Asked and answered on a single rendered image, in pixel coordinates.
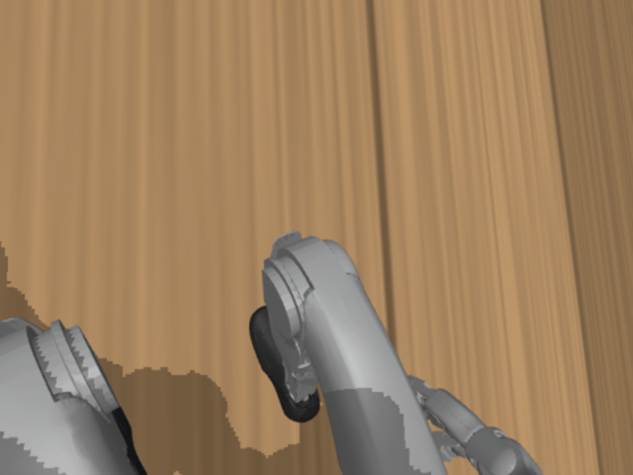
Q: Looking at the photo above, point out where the right robot hand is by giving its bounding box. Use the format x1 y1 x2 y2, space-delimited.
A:
408 375 486 462

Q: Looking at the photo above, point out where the left robot foot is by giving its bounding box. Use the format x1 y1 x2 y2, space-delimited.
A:
111 404 147 475

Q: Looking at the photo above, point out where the right robot foot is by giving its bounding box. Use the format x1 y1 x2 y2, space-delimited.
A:
249 306 319 423

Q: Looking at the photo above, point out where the right robot arm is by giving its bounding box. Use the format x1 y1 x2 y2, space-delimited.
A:
465 427 543 475

